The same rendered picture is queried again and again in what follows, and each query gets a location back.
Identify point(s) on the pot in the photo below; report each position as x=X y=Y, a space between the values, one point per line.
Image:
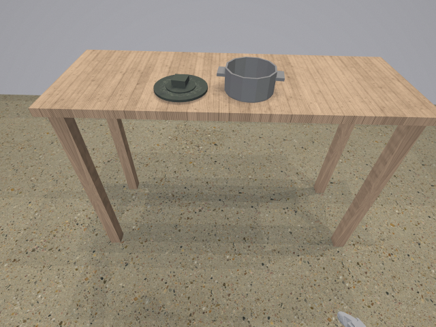
x=250 y=79

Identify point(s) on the knob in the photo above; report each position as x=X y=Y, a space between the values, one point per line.
x=180 y=80

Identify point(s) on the table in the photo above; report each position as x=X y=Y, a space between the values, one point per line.
x=344 y=90

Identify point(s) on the right robot hand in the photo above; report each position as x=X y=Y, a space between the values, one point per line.
x=349 y=321

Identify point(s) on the lid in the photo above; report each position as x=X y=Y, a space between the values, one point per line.
x=195 y=89

